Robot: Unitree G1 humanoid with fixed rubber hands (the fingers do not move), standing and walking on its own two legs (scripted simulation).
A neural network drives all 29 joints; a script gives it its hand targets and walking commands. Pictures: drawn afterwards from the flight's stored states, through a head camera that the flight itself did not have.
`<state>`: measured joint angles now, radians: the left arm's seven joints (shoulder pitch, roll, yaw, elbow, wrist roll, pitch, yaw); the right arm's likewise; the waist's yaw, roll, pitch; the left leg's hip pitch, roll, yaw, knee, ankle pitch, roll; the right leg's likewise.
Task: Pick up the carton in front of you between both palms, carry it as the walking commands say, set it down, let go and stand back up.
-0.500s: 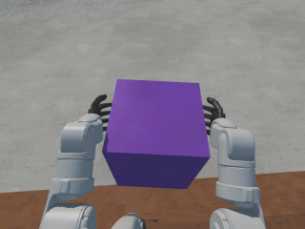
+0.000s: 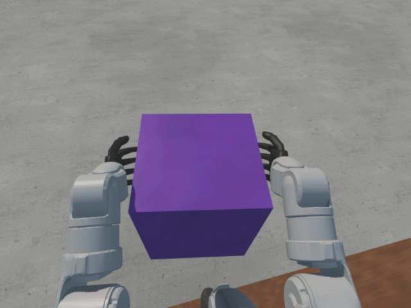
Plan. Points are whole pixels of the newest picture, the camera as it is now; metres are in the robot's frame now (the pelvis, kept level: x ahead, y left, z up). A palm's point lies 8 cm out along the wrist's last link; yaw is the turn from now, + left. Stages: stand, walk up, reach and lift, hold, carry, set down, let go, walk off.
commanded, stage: carry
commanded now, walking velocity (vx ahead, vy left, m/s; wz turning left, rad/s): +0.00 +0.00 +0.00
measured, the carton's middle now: (197, 191) +0.35 -0.03 +0.02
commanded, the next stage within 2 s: none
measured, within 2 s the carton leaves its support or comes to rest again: neither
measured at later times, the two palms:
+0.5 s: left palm (119, 101) +0.66 +0.16 +0.01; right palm (222, 97) +0.68 -0.14 +0.00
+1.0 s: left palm (137, 89) +0.84 +0.13 -0.09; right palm (220, 89) +0.83 -0.17 -0.09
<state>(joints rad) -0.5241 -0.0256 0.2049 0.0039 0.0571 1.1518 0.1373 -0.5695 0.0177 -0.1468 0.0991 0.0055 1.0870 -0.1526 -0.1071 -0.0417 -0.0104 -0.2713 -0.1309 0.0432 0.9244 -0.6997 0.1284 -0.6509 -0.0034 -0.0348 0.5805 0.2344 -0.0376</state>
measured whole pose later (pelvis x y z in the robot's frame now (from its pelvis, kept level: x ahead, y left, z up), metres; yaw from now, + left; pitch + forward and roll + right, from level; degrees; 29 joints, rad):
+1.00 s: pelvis +0.49 -0.01 -0.17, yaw -1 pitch +5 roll -1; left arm -0.50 -0.06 0.18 -0.02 0.06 1.09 0.15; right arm -0.51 0.04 -0.20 -0.01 -0.02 1.06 -0.14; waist -0.02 0.03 0.03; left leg -0.44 -0.05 0.07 0.64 -0.29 0.10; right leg -0.43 0.01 0.01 0.61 -0.26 0.00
